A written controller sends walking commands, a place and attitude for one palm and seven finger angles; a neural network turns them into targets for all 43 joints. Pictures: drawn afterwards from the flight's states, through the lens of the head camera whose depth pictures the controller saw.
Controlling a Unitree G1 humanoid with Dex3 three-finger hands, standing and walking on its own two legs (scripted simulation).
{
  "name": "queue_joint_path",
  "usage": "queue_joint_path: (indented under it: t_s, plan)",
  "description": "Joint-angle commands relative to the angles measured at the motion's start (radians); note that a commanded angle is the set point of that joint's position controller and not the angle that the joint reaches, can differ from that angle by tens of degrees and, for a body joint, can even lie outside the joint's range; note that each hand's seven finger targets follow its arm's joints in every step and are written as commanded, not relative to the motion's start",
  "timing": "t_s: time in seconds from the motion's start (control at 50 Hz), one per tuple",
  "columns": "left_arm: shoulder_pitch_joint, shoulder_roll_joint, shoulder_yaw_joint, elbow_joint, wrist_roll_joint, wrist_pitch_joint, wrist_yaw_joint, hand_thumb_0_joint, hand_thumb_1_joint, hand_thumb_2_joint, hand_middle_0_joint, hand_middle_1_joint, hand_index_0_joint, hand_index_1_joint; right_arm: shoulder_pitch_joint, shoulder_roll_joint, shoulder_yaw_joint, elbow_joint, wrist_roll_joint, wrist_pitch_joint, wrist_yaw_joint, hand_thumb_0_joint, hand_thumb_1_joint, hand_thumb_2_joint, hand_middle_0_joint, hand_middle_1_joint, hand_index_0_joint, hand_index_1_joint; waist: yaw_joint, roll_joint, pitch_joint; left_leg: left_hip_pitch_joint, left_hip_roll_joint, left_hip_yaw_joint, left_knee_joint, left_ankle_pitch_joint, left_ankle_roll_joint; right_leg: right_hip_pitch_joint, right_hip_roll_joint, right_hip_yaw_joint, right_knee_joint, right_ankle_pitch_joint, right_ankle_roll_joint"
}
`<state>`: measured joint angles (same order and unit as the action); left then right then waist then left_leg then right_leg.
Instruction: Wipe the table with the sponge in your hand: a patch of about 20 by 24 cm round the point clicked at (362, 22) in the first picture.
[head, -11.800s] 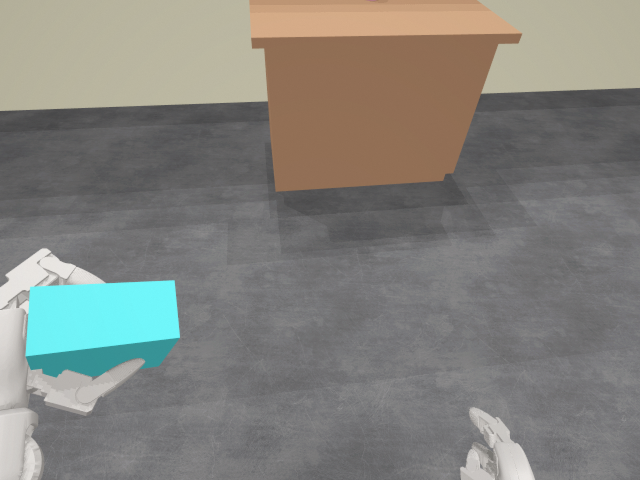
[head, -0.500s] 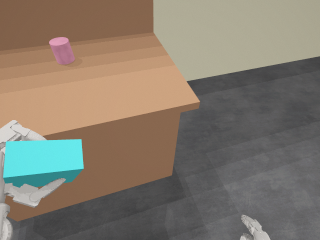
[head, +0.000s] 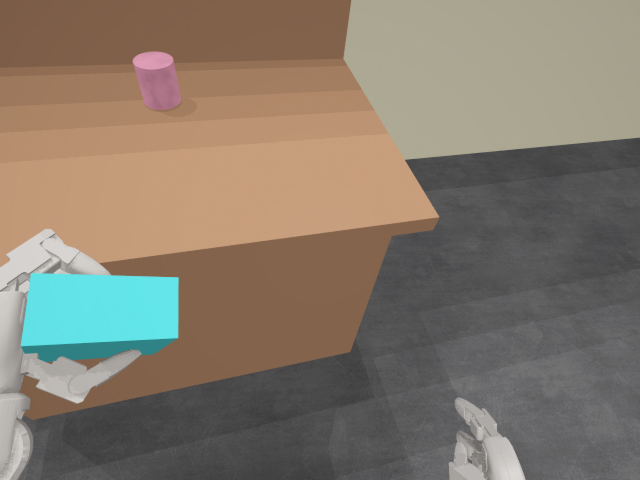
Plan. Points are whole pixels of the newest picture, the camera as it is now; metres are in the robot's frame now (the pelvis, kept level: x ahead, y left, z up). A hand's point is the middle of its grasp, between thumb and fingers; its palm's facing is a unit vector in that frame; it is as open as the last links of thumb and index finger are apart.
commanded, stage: shuffle to correct the standing spot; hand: left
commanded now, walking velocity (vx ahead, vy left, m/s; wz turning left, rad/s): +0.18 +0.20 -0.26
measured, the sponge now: (123, 320) +0.22 +0.23 +0.13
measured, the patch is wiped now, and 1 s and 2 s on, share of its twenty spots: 0.00 0.00 0.00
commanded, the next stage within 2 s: come to a stop and stand still in 1.22 s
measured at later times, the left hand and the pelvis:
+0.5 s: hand (105, 241) +0.29 +0.26 +0.16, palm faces +0.33 -0.86 -0.38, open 10.0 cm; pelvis +0.06 +0.03 -0.02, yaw -2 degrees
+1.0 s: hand (40, 227) +0.30 +0.33 +0.16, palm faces +0.36 -0.82 -0.44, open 10.0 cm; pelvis +0.08 +0.09 -0.01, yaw -4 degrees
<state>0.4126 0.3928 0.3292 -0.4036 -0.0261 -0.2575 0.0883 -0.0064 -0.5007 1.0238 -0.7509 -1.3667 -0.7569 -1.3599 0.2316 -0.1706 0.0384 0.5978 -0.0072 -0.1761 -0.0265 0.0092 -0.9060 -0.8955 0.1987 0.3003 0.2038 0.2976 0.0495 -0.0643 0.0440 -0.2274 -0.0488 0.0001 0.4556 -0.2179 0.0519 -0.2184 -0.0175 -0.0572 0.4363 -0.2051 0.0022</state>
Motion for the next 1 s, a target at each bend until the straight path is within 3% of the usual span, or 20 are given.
queue_joint_path:
  t_s: [0.0,0.12,0.34,0.42,0.48,0.52,0.56,0.58,0.6,0.62,0.64,0.72,0.74,0.76,0.78,0.8,0.82,0.84,0.9,0.98]
  plan:
    - [-0.235,0.152,0.118,-0.291,-0.013,-0.081,0.029,0.000,0.100,1.300,-1.200,-1.600,-1.200,-1.600,-0.106,-0.153,-0.060,-0.151,-0.002,-0.071,-0.008,0.000,-0.900,-0.900,0.200,0.300,0.200,0.300,-0.019,0.199,-0.156,-0.023,0.111,-0.116,-0.133,0.077,-0.034,0.136,-0.009,0.068,-0.027,0.102,-0.024]
    - [-0.141,0.087,0.055,-0.286,-0.010,-0.047,0.029,0.000,0.100,1.300,-1.200,-1.600,-1.200,-1.600,-0.110,-0.170,-0.069,-0.160,-0.010,-0.044,0.014,0.000,-0.900,-0.900,0.200,0.300,0.200,0.300,-0.036,0.150,-0.201,0.014,0.088,-0.073,-0.030,0.133,-0.039,0.124,-0.024,0.092,0.003,0.132,-0.058]
    - [-0.086,0.168,0.167,-0.282,-0.034,-0.038,0.030,0.000,0.100,1.300,-1.200,-1.600,-1.200,-1.600,-0.121,-0.173,-0.070,-0.218,0.002,0.044,0.008,0.000,-0.900,-0.900,0.200,0.300,0.200,0.300,-0.039,0.142,-0.176,-0.012,0.112,-0.036,0.063,0.350,-0.052,0.111,-0.027,0.075,0.161,0.235,-0.079]
    - [-0.057,0.175,0.169,-0.333,-0.038,-0.049,0.038,0.000,0.100,1.300,-1.200,-1.600,-1.200,-1.600,-0.122,-0.176,-0.081,-0.219,0.012,0.044,0.020,0.000,-0.900,-0.900,0.200,0.300,0.200,0.300,-0.030,0.039,-0.226,-0.111,0.061,0.008,0.246,0.372,-0.065,0.237,-0.128,0.194,0.169,0.435,-0.127]
    - [-0.050,0.199,0.200,-0.359,-0.038,-0.066,0.051,0.000,0.100,1.300,-1.200,-1.600,-1.200,-1.600,-0.133,-0.181,-0.094,-0.209,0.018,0.046,0.032,0.000,-0.900,-0.900,0.200,0.300,0.200,0.300,-0.027,0.005,-0.184,-0.254,0.035,0.001,0.313,0.065,-0.055,0.280,-0.271,0.376,0.147,0.508,-0.198]
    - [-0.032,0.181,0.198,-0.351,-0.037,-0.067,0.056,0.000,0.100,1.300,-1.200,-1.600,-1.200,-1.600,-0.107,-0.168,-0.086,-0.188,0.017,0.062,0.036,0.000,-0.900,-0.900,0.200,0.300,0.200,0.300,-0.053,0.056,-0.153,-0.133,0.077,-0.051,0.110,0.015,-0.030,0.129,-0.234,0.277,0.227,0.359,-0.127]
    - [-0.034,0.180,0.205,-0.362,-0.037,-0.063,0.047,0.000,0.100,1.300,-1.200,-1.600,-1.200,-1.600,-0.103,-0.180,-0.094,-0.195,0.020,0.067,0.024,0.000,-0.900,-0.900,0.200,0.300,0.200,0.300,-0.075,0.300,-0.137,0.155,0.171,-0.219,-0.060,0.359,0.006,-0.197,0.011,-0.004,0.481,-0.013,-0.002]
    - [-0.073,0.202,0.206,-0.411,-0.027,-0.064,0.046,0.000,0.100,1.300,-1.200,-1.600,-1.200,-1.600,-0.104,-0.171,-0.099,-0.211,0.016,0.056,0.028,0.000,-0.900,-0.900,0.200,0.300,0.200,0.300,-0.080,0.389,-0.134,0.294,0.244,-0.304,-0.078,0.629,0.019,-0.369,0.050,-0.016,0.643,-0.325,-0.001]
    - [-0.068,0.200,0.202,-0.382,-0.009,-0.065,0.050,0.000,0.100,1.300,-1.200,-1.600,-1.200,-1.600,-0.071,-0.163,-0.103,-0.201,0.004,0.052,0.035,0.000,-0.900,-0.900,0.200,0.300,0.200,0.300,-0.089,0.274,-0.139,0.428,0.233,-0.280,-0.022,0.804,0.005,-0.474,0.052,-0.021,0.698,-0.353,-0.022]
    - [-0.072,0.186,0.184,-0.378,-0.019,-0.058,0.048,0.000,0.100,1.300,-1.200,-1.600,-1.200,-1.600,-0.076,-0.179,-0.110,-0.198,-0.003,0.057,0.041,0.000,-0.900,-0.900,0.200,0.300,0.200,0.300,-0.090,0.274,-0.150,0.472,0.230,-0.285,-0.014,0.874,-0.095,-0.535,0.044,-0.037,0.741,-0.353,-0.027]
    - [-0.067,0.183,0.185,-0.381,-0.022,-0.047,0.048,0.000,0.100,1.300,-1.200,-1.600,-1.200,-1.600,-0.080,-0.188,-0.122,-0.206,-0.003,0.062,0.050,0.000,-0.900,-0.900,0.200,0.300,0.200,0.300,-0.083,0.271,-0.136,0.419,0.198,-0.222,-0.023,0.856,-0.160,-0.505,0.042,-0.066,0.730,-0.319,-0.031]
    - [0.050,0.143,0.178,-0.319,-0.052,-0.030,0.047,0.000,0.100,1.300,-1.200,-1.600,-1.200,-1.600,-0.111,-0.176,-0.115,-0.220,0.003,0.051,0.053,0.000,-0.900,-0.900,0.200,0.300,0.200,0.300,-0.028,0.224,-0.120,-0.034,0.081,0.015,0.116,0.892,-0.169,0.097,0.054,-0.227,0.157,-0.011,-0.055]
    - [0.117,0.156,0.199,-0.304,-0.055,-0.031,0.047,0.000,0.100,1.300,-1.200,-1.600,-1.200,-1.600,-0.124,-0.184,-0.117,-0.218,0.007,0.049,0.053,0.000,-0.900,-0.900,0.200,0.300,0.200,0.300,0.028,0.135,-0.175,-0.216,0.051,0.029,0.414,0.802,-0.197,0.354,0.005,-0.184,0.006,0.132,-0.098]
    - [0.103,0.164,0.185,-0.303,-0.044,-0.045,0.043,0.000,0.100,1.300,-1.200,-1.600,-1.200,-1.600,-0.118,-0.169,-0.113,-0.196,0.036,0.050,0.054,0.000,-0.900,-0.900,0.200,0.300,0.200,0.300,0.035,-0.168,-0.241,-0.345,0.012,0.008,0.888,0.123,-0.109,0.423,-0.270,0.102,-0.008,0.334,-0.214]
    - [0.159,0.165,0.214,-0.233,-0.060,-0.038,0.039,0.000,0.100,1.300,-1.200,-1.600,-1.200,-1.600,-0.097,-0.190,-0.105,-0.210,0.014,0.061,0.044,0.000,-0.900,-0.900,0.200,0.300,0.200,0.300,-0.027,-0.119,-0.267,-0.447,-0.016,-0.079,1.005,-0.263,-0.042,0.350,-0.424,0.411,-0.001,0.475,-0.237]
    - [0.103,0.211,0.268,-0.288,-0.059,-0.030,0.048,0.000,0.100,1.300,-1.200,-1.600,-1.200,-1.600,-0.106,-0.172,-0.096,-0.215,0.004,0.078,0.032,0.000,-0.900,-0.900,0.200,0.300,0.200,0.300,-0.021,-0.033,-0.215,-0.457,0.049,-0.158,0.994,-0.245,-0.040,0.222,-0.473,0.482,-0.074,0.276,-0.211]
    - [0.116,0.264,0.329,-0.240,-0.052,-0.022,0.052,0.000,0.100,1.300,-1.200,-1.600,-1.200,-1.600,-0.094,-0.167,-0.100,-0.199,0.003,0.085,0.026,0.000,-0.900,-0.900,0.200,0.300,0.200,0.300,-0.031,0.031,-0.096,-0.480,0.120,-0.187,0.955,-0.251,-0.049,0.062,-0.432,0.427,-0.086,0.162,-0.187]
    - [0.110,0.189,0.275,-0.261,-0.054,-0.034,0.031,0.000,0.100,1.300,-1.200,-1.600,-1.200,-1.600,-0.073,-0.163,-0.100,-0.195,0.006,0.098,0.043,0.000,-0.900,-0.900,0.200,0.300,0.200,0.300,-0.038,-0.061,-0.108,-0.478,0.116,-0.154,0.984,-0.204,-0.070,0.006,-0.408,0.438,-0.123,0.050,-0.203]
    - [-0.077,0.178,0.210,-0.319,-0.034,-0.043,0.029,0.000,0.100,1.300,-1.200,-1.600,-1.200,-1.600,-0.100,-0.157,-0.082,-0.144,0.003,0.091,0.037,0.000,-0.900,-0.900,0.200,0.300,0.200,0.300,-0.063,-0.002,-0.089,-0.358,0.158,-0.065,0.836,-0.039,-0.079,-0.170,-0.324,0.268,-0.176,-0.084,-0.170]
    - [-0.159,0.181,0.136,-0.349,-0.018,-0.021,0.051,0.000,0.100,1.300,-1.200,-1.600,-1.200,-1.600,-0.125,-0.138,-0.069,-0.131,-0.007,0.025,-0.011,0.000,-0.900,-0.900,0.200,0.300,0.200,0.300,-0.041,-0.062,-0.085,-0.048,0.109,0.101,0.364,-0.029,-0.053,-0.267,-0.254,0.135,-0.164,-0.292,-0.115]
